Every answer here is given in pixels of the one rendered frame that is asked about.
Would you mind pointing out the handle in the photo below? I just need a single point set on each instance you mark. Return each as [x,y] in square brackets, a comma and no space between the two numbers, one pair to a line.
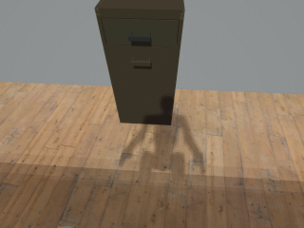
[139,38]
[140,63]

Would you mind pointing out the drawer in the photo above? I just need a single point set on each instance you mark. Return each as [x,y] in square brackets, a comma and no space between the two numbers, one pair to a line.
[163,32]

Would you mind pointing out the cabinet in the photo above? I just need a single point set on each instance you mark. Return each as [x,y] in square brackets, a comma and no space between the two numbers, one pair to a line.
[143,94]

